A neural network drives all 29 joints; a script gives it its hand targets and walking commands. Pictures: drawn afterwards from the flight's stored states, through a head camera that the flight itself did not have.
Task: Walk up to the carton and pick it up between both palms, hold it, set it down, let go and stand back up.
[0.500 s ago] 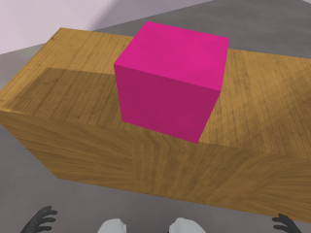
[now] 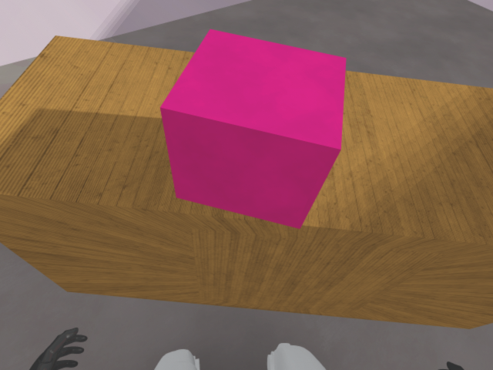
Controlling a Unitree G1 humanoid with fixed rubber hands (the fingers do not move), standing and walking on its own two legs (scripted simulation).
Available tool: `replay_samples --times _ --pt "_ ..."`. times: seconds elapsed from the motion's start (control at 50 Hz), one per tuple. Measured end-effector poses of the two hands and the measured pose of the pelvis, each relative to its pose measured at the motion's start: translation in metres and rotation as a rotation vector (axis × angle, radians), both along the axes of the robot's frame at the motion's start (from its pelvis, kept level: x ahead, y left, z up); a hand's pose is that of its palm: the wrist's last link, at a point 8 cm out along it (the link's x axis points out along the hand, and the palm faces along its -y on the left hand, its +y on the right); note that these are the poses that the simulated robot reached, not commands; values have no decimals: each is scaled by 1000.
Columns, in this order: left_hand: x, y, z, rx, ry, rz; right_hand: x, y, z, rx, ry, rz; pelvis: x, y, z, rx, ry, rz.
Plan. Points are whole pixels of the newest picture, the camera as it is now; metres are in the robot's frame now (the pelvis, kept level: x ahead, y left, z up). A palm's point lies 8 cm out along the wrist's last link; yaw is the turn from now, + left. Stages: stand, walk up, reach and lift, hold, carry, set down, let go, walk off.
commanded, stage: walk up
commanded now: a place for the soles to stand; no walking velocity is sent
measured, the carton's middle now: (256, 131) +0.51 +0.01 +0.06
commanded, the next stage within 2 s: none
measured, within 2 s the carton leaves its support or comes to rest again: neither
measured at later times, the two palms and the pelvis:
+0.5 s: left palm (54, 345) +0.15 +0.31 -0.10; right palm out of the picture +0.07 -0.34 -0.07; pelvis +0.02 +0.01 -0.01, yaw -4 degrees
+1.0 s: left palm (69, 337) +0.16 +0.29 -0.09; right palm out of the picture +0.06 -0.36 -0.07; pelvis +0.01 -0.01 -0.01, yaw -6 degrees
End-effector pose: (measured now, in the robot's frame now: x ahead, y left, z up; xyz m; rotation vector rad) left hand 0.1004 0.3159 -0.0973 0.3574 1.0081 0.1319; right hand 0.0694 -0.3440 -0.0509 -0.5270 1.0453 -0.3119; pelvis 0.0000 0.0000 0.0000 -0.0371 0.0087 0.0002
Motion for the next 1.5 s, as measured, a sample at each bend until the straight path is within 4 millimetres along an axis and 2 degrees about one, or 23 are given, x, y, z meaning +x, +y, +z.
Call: replay_samples --times 0.1,0.2,0.26,0.32,0.42,0.54,0.64,0.74,0.84,0.92,1.04,1.16,1.34,1.4,1.5 --pt "4 -13 -5 30 -29 -1 19 -11 -18 32 -58 -2 3 -14 -14 9 -38 -11" --pt "12 -10 4 46 -22 -22 34 -6 -14 49 -99 -18 7 -10 -8 15 -24 -40" --pt "19 -4 1 41 -19 -34 29 0 -16 46 -77 -29 10 -2 -8 9 -4 -47" --pt "29 1 -1 29 -21 -45 15 7 -17 39 -41 -49 14 7 -7 7 0 -55" --pt "46 2 0 19 -39 -54 -2 7 -9 21 10 -78 21 9 -3 -10 11 -63" --pt "49 -5 -1 35 -42 -67 8 2 -18 38 -33 -78 20 3 -9 6 -3 -78" --pt "52 -4 3 37 -65 -72 15 3 -16 40 -71 -72 18 4 -8 7 -3 -81" --pt "56 -13 4 35 -77 -83 8 -5 -15 38 -79 -80 15 -3 -8 6 -3 -91" --pt "52 -24 5 43 -72 -83 8 -17 -20 50 -80 -89 12 -14 -9 21 -10 -95" --pt "53 -24 8 50 -65 -97 7 -16 -19 56 -91 -98 9 -13 -7 27 -4 -109" --pt "59 -30 11 50 -82 -101 -8 -21 -23 59 -59 -117 10 -18 -7 29 -2 -111" --pt "58 -30 11 55 -73 -110 -5 -21 -23 64 -72 -126 8 -17 -6 34 -3 -122" --pt "66 -31 12 53 -83 -113 -14 -21 -25 63 -47 -139 9 -17 -6 33 0 -125" --pt "59 -25 13 88 -76 -115 -6 -19 -25 81 -50 -145 7 -13 -5 38 -7 -141" --pt "37 10 19 190 -6 -114 10 3 -29 124 -97 -138 0 10 -6 34 -26 -177"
